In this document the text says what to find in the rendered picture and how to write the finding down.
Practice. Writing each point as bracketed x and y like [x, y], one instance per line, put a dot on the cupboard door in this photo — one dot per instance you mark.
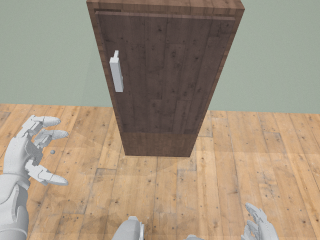
[168, 62]

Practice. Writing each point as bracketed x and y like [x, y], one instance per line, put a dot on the robot left forearm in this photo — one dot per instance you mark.
[14, 217]

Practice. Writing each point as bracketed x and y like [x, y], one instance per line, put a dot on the robot left thigh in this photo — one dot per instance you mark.
[130, 230]

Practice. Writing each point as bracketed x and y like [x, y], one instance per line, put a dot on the left robot shin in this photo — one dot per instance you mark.
[133, 218]

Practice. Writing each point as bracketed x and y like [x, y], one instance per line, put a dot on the right robot hand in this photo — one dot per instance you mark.
[262, 230]

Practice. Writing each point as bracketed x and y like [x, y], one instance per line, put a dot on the handle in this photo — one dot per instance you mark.
[116, 72]

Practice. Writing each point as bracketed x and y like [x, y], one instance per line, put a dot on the left robot hand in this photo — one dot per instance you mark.
[17, 159]

